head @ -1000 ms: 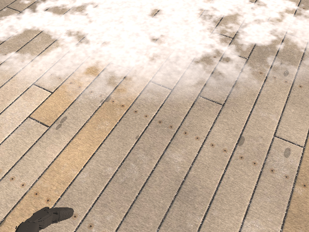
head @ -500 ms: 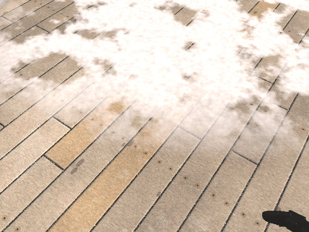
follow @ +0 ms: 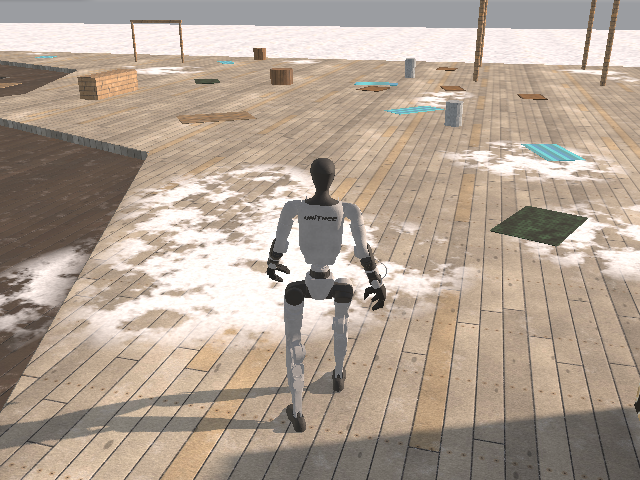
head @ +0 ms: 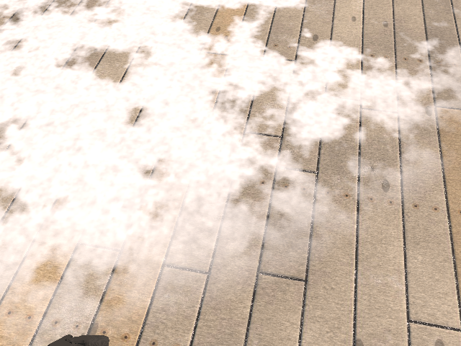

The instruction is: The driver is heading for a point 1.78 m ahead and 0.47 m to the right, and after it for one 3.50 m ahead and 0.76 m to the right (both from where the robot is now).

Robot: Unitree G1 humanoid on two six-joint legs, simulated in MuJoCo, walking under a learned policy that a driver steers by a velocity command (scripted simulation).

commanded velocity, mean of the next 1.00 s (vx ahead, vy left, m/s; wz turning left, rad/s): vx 0.50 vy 0.00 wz -0.50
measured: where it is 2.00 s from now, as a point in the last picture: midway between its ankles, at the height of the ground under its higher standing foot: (340, 171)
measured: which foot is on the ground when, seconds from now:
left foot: down 0.00-0.04, up 0.06-0.50, down 0.52-1.00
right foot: up 0.00-0.00, down 0.02-0.54, up 0.56-1.00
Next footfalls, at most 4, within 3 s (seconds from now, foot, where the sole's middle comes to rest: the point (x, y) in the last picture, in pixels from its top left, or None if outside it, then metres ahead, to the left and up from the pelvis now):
0.02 right None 0.18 -0.09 -0.76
0.52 left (217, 329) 0.50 0.05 -0.76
1.02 right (335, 279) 0.63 -0.31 -0.76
1.54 left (297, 179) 1.01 -0.26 -0.76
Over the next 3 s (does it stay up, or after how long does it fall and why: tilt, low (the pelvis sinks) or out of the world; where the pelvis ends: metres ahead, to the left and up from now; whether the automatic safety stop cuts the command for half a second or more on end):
stays up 1.44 -0.53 0.02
